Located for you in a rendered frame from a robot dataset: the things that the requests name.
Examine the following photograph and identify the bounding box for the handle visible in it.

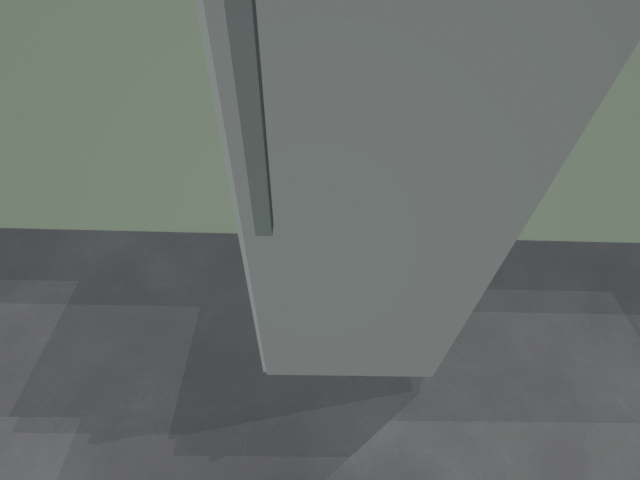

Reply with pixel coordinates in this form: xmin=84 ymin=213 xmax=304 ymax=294
xmin=224 ymin=0 xmax=274 ymax=236

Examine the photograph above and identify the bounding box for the fridge door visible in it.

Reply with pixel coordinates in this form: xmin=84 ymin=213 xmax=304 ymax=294
xmin=203 ymin=0 xmax=640 ymax=377

